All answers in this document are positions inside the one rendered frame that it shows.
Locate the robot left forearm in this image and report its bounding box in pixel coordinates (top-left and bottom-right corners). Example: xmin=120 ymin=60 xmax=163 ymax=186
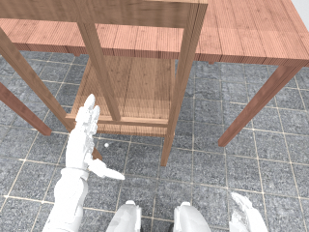
xmin=42 ymin=167 xmax=89 ymax=232

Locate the left robot thigh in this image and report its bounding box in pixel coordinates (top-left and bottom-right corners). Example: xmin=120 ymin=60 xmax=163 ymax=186
xmin=105 ymin=204 xmax=142 ymax=232

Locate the robot right hand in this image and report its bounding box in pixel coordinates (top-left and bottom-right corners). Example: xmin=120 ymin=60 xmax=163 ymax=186
xmin=229 ymin=192 xmax=267 ymax=232

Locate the robot left hand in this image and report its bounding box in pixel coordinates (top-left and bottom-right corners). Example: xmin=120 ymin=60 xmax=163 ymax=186
xmin=66 ymin=94 xmax=125 ymax=181

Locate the table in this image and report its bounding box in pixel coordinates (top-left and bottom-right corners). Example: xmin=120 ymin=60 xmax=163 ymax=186
xmin=0 ymin=0 xmax=309 ymax=147

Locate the robot thigh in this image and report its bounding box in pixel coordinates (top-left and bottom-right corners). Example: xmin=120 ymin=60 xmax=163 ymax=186
xmin=105 ymin=204 xmax=142 ymax=232
xmin=174 ymin=205 xmax=211 ymax=232

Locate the chair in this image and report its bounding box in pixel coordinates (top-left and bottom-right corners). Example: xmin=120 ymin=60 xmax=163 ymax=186
xmin=0 ymin=0 xmax=209 ymax=167

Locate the right robot thigh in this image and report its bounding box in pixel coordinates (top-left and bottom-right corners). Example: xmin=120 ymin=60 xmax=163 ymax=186
xmin=174 ymin=205 xmax=211 ymax=232

